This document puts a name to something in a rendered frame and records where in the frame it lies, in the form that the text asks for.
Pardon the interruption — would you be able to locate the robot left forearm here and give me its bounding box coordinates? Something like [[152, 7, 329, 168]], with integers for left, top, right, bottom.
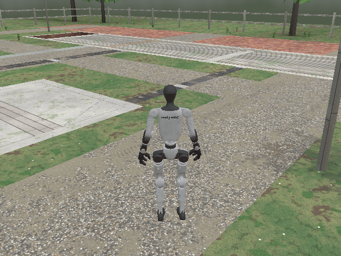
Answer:
[[140, 130, 150, 154]]

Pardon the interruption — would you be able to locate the left robot hand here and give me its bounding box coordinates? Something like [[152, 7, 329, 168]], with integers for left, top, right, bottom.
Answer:
[[138, 152, 151, 166]]

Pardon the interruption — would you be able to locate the robot right upper arm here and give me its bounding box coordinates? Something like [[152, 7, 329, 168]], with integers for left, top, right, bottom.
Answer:
[[181, 108, 196, 137]]

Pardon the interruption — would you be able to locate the right robot shin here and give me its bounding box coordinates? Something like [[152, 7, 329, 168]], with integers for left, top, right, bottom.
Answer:
[[177, 178, 186, 213]]

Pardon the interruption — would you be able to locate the robot left foot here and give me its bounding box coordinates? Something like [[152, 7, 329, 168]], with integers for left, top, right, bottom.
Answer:
[[157, 208, 165, 221]]

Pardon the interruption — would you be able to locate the right robot hand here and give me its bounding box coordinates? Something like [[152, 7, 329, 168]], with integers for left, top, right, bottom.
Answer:
[[189, 149, 201, 161]]

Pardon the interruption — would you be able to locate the robot left upper arm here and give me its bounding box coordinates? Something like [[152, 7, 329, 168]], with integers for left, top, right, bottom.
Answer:
[[145, 108, 159, 138]]

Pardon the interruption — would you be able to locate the robot right forearm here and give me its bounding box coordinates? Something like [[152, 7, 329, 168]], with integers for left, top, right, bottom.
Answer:
[[190, 130, 200, 150]]

